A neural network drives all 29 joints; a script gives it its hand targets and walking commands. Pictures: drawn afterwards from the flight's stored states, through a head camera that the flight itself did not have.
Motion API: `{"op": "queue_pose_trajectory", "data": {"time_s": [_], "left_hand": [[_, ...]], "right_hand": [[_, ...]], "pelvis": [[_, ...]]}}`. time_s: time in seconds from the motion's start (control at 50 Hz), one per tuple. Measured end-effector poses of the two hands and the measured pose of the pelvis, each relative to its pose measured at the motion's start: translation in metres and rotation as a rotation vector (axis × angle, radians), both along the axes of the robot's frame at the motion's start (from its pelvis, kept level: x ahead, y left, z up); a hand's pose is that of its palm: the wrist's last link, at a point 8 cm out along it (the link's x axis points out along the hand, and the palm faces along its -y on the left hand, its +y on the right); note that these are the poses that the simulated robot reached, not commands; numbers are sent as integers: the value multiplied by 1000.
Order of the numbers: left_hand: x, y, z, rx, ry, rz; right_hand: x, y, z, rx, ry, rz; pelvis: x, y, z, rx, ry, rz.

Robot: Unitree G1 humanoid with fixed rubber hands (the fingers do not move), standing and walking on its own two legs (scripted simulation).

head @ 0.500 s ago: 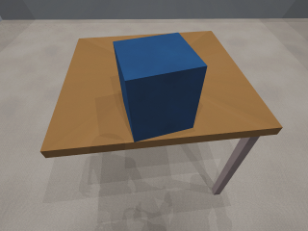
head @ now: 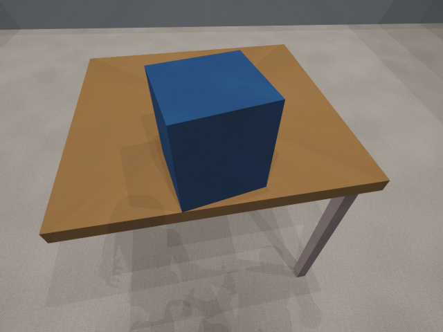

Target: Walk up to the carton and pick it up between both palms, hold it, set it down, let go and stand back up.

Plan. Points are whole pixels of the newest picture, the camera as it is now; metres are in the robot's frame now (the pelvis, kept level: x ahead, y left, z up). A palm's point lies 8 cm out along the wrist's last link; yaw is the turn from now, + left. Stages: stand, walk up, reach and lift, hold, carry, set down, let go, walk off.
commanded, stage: walk up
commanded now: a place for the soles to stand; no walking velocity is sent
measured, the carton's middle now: (210, 131) +0.51 +0.04 +0.08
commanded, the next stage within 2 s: none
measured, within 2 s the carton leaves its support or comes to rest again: neither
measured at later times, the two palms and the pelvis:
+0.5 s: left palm out of the picture +0.13 +0.21 -0.11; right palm out of the picture +0.01 -0.33 -0.14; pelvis +0.06 -0.06 -0.02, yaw -2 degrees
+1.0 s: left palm (107, 305) +0.21 +0.24 -0.11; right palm (367, 289) +0.24 -0.29 -0.10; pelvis +0.11 -0.04 -0.01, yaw +8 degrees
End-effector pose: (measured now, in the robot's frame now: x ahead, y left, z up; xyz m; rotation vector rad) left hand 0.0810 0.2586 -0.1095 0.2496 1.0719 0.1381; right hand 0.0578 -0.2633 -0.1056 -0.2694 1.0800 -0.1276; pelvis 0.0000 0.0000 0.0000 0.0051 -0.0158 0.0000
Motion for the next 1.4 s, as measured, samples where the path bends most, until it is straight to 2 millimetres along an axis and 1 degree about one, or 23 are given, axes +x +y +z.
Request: {"op": "queue_pose_trajectory", "data": {"time_s": [0.14,0.2,0.24,0.28,0.34,0.38,0.42,0.46,0.48,0.52,0.58,0.62,0.7,0.78,0.82,0.88,0.94,0.98,1.04,1.1,1.2,1.28,1.4], "left_hand": [[5,-3,2,9,-4,-5],[7,-5,3,11,-3,-21],[8,-8,5,9,14,-37],[12,-13,8,6,27,-56],[24,-23,12,-4,18,-63],[34,-32,13,-5,-1,-63],[44,-41,10,9,-32,-56],[49,-46,2,37,-51,-41],[49,-49,-1,48,-45,-30],[45,-52,-1,61,-15,-7],[41,-50,3,73,30,15],[45,-46,6,74,37,26],[62,-34,3,65,14,45],[87,-14,-14,43,-22,55],[98,-8,-19,38,-27,60],[112,-9,-15,31,-44,63],[123,-15,-7,21,-83,62],[127,-20,-3,20,-105,63],[126,-28,0,29,-132,73],[120,-32,6,27,-136,94],[115,-27,10,23,-134,116],[111,-22,12,20,-146,141],[98,-15,11,19,-153,178]], "right_hand": [[2,-8,-2,-2,2,-12],[-1,-13,-2,-14,1,-10],[-11,-19,-2,-30,14,-20],[-26,-28,-3,-45,55,-47],[-51,-40,-4,-45,143,-97],[-63,-49,-9,-34,199,-127],[-68,-58,-18,-21,246,-144],[-64,-66,-30,-10,282,-139],[-58,-69,-33,-7,294,-132],[-39,-70,-34,-5,287,-111],[0,-68,-28,-2,221,-75],[26,-64,-22,0,177,-50],[75,-52,-12,-7,101,5],[121,-38,-11,-42,8,62],[139,-31,-8,-48,-34,70],[160,-25,2,-50,-79,75],[174,-23,7,-50,-97,100],[182,-23,5,-40,-104,113],[190,-27,-4,-11,-104,128],[194,-26,-7,8,-91,139],[195,-22,-7,13,-79,182],[197,-18,-1,16,-77,207],[203,-11,6,9,-107,234]], "pelvis": [[3,-5,-1,2,-1,-8],[7,-7,-1,8,0,-15],[11,-9,1,1,-7,-27],[15,-14,3,-4,-13,-36],[25,-24,6,-6,-18,-42],[34,-33,4,-5,-22,-42],[44,-44,-4,4,-27,-38],[52,-54,-15,7,-32,-36],[55,-56,-17,1,-37,-32],[62,-57,-15,-4,-41,-27],[73,-56,-9,-4,-39,-15],[80,-53,-5,-2,-35,-5],[91,-47,-5,2,-22,23],[103,-32,-20,-3,-13,61],[105,-29,-22,4,-12,74],[108,-29,-17,-7,-5,96],[111,-31,-13,-17,5,117],[112,-33,-13,-19,8,128],[112,-40,-17,-18,4,141],[114,-43,-15,-14,-7,164],[113,-43,-12,-8,1,202],[111,-43,-9,-10,0,218],[107,-41,-8,-17,-7,241]]}}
